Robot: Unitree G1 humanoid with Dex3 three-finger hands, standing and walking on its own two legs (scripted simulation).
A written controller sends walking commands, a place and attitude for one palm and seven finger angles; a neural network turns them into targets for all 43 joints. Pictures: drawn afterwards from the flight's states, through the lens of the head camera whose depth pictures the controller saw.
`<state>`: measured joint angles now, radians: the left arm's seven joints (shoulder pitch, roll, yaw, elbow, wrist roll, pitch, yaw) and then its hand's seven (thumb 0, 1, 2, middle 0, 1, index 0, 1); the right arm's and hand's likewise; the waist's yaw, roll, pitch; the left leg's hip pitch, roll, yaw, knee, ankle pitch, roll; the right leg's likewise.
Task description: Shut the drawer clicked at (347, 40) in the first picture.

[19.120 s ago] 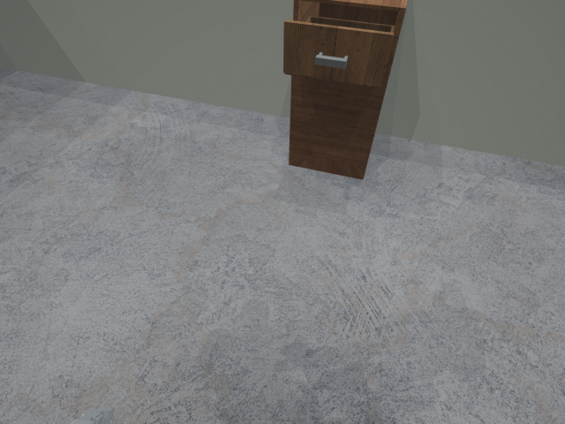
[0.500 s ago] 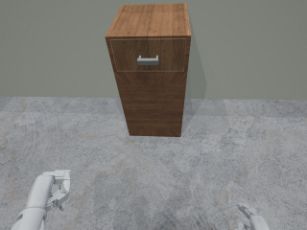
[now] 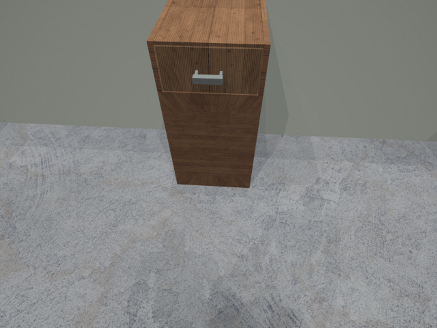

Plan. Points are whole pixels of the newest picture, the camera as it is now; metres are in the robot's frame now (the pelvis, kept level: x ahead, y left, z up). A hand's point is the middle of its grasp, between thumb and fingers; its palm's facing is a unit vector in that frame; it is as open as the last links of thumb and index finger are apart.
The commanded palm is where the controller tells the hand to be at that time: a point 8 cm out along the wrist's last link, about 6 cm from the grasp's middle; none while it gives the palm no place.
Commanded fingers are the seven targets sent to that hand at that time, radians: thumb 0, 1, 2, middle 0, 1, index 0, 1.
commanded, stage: let the arm hang, fingers relaxed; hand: left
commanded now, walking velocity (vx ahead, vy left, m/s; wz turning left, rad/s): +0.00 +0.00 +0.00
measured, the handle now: (208, 76) +0.91 +0.09 -0.05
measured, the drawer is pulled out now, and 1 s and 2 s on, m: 0.00 0.00 0.00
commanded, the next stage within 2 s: look to check the result in 0.48 s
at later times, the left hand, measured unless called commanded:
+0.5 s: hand out of the picture +0.04 +0.17 -0.17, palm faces +0.01 -0.98 -0.21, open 7.3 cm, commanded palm none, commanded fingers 0.00 0.90 0.90 -0.20 -0.30 -0.20 -0.30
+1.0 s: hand out of the picture +0.06 +0.18 -0.16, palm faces +0.01 -0.96 -0.27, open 7.4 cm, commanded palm none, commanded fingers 0.00 0.90 0.90 -0.20 -0.30 -0.20 -0.30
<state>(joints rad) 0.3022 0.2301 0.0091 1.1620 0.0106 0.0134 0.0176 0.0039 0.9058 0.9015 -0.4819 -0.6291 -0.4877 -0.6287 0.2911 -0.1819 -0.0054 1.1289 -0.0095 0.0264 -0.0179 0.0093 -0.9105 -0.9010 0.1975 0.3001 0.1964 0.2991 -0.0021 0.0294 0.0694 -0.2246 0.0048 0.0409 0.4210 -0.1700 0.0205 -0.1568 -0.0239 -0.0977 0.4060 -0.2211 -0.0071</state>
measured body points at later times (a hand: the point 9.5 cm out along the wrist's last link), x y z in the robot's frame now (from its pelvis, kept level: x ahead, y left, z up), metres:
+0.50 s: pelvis +0.01 -0.01 +0.00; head +0.02 -0.02 +0.45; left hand +0.04 +0.22 -0.15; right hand +0.01 -0.24 -0.16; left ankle +0.04 +0.10 -0.74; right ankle +0.00 -0.11 -0.74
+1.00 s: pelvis +0.02 -0.03 +0.00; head +0.04 -0.04 +0.45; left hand +0.06 +0.23 -0.14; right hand +0.06 -0.28 -0.16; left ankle +0.04 +0.10 -0.74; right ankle +0.00 -0.11 -0.74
